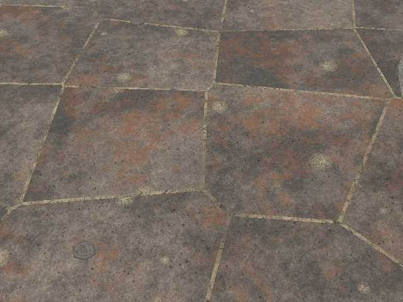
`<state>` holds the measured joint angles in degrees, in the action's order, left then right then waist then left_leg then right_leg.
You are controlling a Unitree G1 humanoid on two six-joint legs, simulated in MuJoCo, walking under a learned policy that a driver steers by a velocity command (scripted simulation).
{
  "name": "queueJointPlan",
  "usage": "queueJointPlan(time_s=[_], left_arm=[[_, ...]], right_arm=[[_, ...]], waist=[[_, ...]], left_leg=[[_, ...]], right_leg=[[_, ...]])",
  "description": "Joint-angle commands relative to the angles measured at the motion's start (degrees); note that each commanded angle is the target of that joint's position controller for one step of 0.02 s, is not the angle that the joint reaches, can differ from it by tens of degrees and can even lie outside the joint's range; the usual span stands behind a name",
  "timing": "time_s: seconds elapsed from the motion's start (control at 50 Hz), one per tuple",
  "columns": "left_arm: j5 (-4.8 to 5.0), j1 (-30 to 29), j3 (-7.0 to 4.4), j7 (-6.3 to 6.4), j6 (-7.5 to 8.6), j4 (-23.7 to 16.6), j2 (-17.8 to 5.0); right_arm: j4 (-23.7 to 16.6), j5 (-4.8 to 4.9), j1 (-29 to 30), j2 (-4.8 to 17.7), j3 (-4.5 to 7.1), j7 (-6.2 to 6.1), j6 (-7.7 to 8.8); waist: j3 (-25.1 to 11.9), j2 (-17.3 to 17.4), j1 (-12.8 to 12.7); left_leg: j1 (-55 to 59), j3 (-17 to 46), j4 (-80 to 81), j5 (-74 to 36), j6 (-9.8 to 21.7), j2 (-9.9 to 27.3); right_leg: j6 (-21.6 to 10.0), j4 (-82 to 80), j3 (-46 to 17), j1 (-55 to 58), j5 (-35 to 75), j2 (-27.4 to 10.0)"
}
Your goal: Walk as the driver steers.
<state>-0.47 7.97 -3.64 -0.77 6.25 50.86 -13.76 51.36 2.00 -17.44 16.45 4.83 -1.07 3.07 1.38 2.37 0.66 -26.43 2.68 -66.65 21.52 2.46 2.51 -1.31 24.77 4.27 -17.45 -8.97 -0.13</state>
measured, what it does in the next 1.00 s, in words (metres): walks ahead: left foot, then right foot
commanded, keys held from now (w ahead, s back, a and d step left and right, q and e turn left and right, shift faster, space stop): w+q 0.26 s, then w+e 0.74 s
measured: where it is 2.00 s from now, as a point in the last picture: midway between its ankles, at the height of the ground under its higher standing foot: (227, 163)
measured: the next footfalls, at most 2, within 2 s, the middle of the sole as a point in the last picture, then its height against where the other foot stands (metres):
left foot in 0.38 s outside the picture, level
right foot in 0.94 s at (220, 249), level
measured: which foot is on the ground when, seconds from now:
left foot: up 0.00-0.36, down 0.38-0.94, up 0.96-1.00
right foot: down 0.00-0.40, up 0.42-0.92, down 0.94-1.00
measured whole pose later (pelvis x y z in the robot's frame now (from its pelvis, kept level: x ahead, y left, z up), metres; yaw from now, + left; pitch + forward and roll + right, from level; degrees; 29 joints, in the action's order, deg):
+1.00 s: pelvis +0.54 +0.06 -0.02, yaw -6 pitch +1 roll +1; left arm 1.3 5.6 -5.1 -2.5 2.6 45.8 -16.0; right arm 50.9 1.3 -15.2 15.3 4.4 -1.0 4.5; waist 4.0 -0.3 0.2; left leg -10.5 -3.9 -64.3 27.3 -1.5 3.0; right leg -7.2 37.2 3.7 -27.5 -11.5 3.1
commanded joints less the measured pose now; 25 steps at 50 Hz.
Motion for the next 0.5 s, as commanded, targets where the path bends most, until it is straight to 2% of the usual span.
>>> queueJointPlan(time_s=[0.02, 0.1, 0.18, 0.24, 0.3, 0.32, 0.34, 0.36, 0.38, 0.4, 0.42, 0.44, 0.46, 0.48, 0.5], left_arm=[[-0.25, 0.8, -1.38, 0.35, 0.72, -1.4, -5.8], [-0.31, 2.6, -2.32, 1.14, 0.87, -0.2, -8.4], [-0.01, 3.9, -2.68, 1.68, 0.17, -0.1, -10.0], [0.66, 7.0, -3.09, 1.84, -0.74, 0.6, -11.4], [1.73, 10.3, -3.29, 1.35, -1.80, 2.3, -12.2], [2.08, 10.3, -3.41, 1.16, -2.07, 2.7, -13.1], [2.45, 9.5, -3.51, 1.08, -2.38, 3.1, -14.1], [2.71, 8.1, -3.13, 1.11, -2.76, 3.3, -13.8], [2.09, 8.7, -2.15, 1.13, -2.61, 3.2, -11.7], [0.66, 13.1, 0.21, 0.34, -1.63, 1.2, -4.5], [2.38, 11.9, 0.03, -0.01, 0.14, 2.1, -6.2], [4.67, 6.4, -1.47, -0.14, 0.66, 0.5, -10.4], [4.41, 4.0, -1.30, 0.02, 0.72, -0.3, -9.6], [3.22, 3.4, -1.51, 0.46, 0.28, 0.3, -9.0], [2.69, 5.1, -1.97, 0.74, -0.76, 1.2, -8.9]], right_arm=[[-4.4, 0.11, -0.8, 1.8, 1.03, 0.27, -0.63], [-7.1, -0.52, 3.5, 1.6, 1.02, 0.70, -1.47], [-9.5, -0.68, 10.6, 1.0, 0.26, 2.27, -0.97], [-12.0, -0.72, 16.2, 0.8, -0.29, 3.33, -1.01], [-13.9, -0.85, 18.4, 0.9, -0.47, 3.89, -1.06], [-14.1, -0.98, 17.6, 1.7, -0.14, 3.89, -1.03], [-13.5, -1.18, 14.3, 3.3, 0.65, 3.81, -0.99], [-10.8, -1.12, 5.4, 5.7, 2.10, 3.61, -0.82], [-7.6, -1.17, -4.4, 10.0, 3.99, 2.69, -0.87], [-6.3, -2.13, -9.6, 16.7, 5.10, 1.71, -0.76], [-7.4, -2.15, -10.1, 13.8, 3.81, 1.66, -0.29], [-7.2, -2.34, -6.3, 10.3, 2.64, 2.00, 0.37], [-7.3, -2.15, -2.4, 8.0, 2.02, 2.02, 0.78], [-7.2, -2.11, 1.7, 5.6, 1.39, 2.17, 1.17], [-7.4, -2.40, 4.5, 3.3, 0.85, 2.24, 1.72]], waist=[[-1.9, -8.9, -0.5], [-0.1, -5.9, -0.6], [1.7, -5.2, -2.8], [3.6, -4.7, -4.8], [4.4, -4.9, -4.6], [3.5, -5.9, -3.2], [1.3, -7.2, -0.4], [-3.3, -6.7, 5.1], [-9.4, -4.7, 9.0], [-17.4, 9.1, 6.5], [-25.8, 8.5, 7.4], [-17.4, 4.7, 7.5], [-11.1, 3.6, 5.5], [-7.0, 1.8, 3.3], [-5.0, 3.5, 1.1]], left_leg=[[-10.8, 3.0, 0.3, -5.0, -0.1, 6.2], [-15.1, 3.4, 8.2, -13.7, -1.3, 6.4], [-13.1, -0.5, 20.3, -22.6, -1.2, 5.4], [-13.4, -3.2, 25.9, -22.0, -0.4, 4.5], [-10.8, -4.8, 29.9, -14.7, 1.7, 2.3], [-7.6, -5.9, 31.0, -11.4, 2.8, 0.6], [-1.7, -7.3, 32.6, -9.3, 4.0, -1.4], [10.7, -8.7, 36.9, -13.5, 5.5, -3.7], [28.5, -4.8, 35.6, -17.2, 7.3, -1.6], [49.6, 21.9, 37.7, -12.7, 15.6, 16.3], [49.9, 39.3, 47.4, -11.9, 19.5, 23.2], [44.0, 29.2, 48.1, -14.2, 15.9, 20.9], [36.1, 19.9, 48.5, -15.8, 13.2, 18.3], [28.6, 14.0, 50.4, -16.8, 11.2, 15.8], [23.3, 9.3, 52.7, -17.7, 9.6, 13.8]], right_leg=[[-8.0, -15.8, -13.6, 9.7, 1.1, -15.6], [-9.1, -17.8, -6.3, 10.8, 8.3, -16.1], [-7.7, -18.2, 1.5, 12.3, 10.8, -14.8], [-7.1, -17.1, 4.3, 16.7, 11.8, -16.0], [-6.9, -13.7, 4.7, 20.7, 19.0, -17.9], [-6.8, -11.0, 4.7, 21.5, 27.2, -18.3], [-6.5, -5.9, 5.1, 21.8, 36.8, -18.1], [-5.2, 4.1, 6.8, 19.1, 41.9, -16.1], [-3.1, 17.4, 7.2, 8.4, 34.0, -13.4], [0.8, 41.4, 6.1, -15.2, -5.3, -4.3], [0.8, 52.0, -7.4, -19.9, -26.1, 0.5], [0.0, 54.4, -10.0, -24.9, -23.3, -2.4], [-0.6, 51.1, -8.7, -25.5, -18.6, -5.6], [-0.5, 47.1, -8.3, -23.4, -14.3, -7.8], [-0.6, 44.7, -9.0, -19.7, -10.7, -9.3]])
Keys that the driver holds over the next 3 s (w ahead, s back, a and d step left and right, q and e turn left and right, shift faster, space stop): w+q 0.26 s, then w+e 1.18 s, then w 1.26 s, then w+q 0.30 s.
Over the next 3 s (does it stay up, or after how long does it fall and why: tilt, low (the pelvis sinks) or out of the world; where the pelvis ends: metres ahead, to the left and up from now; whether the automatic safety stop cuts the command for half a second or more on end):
stays up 1.54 -0.36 -0.01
